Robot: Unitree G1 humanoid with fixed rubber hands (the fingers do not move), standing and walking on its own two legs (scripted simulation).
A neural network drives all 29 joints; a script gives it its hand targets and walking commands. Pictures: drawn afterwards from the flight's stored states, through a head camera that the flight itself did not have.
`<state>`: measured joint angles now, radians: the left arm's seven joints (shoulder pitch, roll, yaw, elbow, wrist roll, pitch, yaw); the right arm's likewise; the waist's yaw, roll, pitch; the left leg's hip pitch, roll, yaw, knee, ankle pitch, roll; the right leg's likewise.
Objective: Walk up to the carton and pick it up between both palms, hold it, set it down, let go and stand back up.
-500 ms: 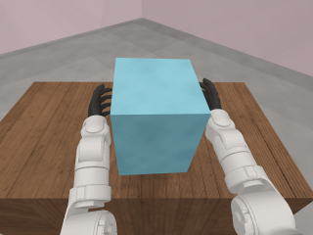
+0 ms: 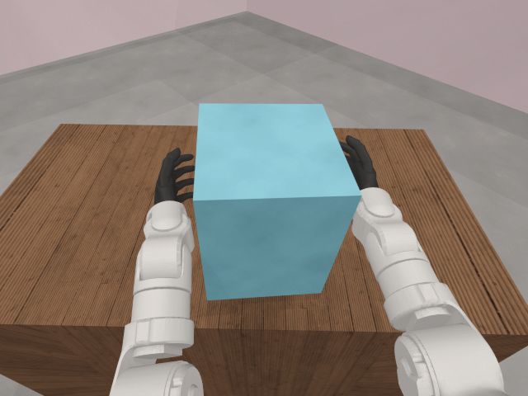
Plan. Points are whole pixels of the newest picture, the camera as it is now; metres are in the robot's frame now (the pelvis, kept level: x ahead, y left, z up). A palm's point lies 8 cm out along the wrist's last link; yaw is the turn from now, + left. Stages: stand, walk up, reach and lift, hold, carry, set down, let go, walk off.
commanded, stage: set down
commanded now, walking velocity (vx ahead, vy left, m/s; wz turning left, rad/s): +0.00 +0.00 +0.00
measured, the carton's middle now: (263, 203) +0.42 +0.02 +0.09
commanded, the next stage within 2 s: none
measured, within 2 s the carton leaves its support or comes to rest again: rests again in 1.18 s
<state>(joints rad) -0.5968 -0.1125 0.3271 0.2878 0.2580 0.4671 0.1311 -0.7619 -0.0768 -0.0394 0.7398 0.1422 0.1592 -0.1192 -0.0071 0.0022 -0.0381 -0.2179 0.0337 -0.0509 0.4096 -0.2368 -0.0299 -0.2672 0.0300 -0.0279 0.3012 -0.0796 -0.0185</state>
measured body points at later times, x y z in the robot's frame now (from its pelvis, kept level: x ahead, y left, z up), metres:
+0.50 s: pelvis +0.01 -0.01 +0.00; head +0.04 +0.00 +0.45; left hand +0.39 +0.16 +0.10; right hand +0.44 -0.13 +0.10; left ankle -0.02 +0.14 -0.75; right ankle +0.05 -0.11 -0.75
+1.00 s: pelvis +0.02 -0.02 +0.00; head +0.06 -0.02 +0.45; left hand +0.40 +0.16 +0.08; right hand +0.45 -0.13 +0.09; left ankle -0.02 +0.14 -0.75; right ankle +0.05 -0.11 -0.75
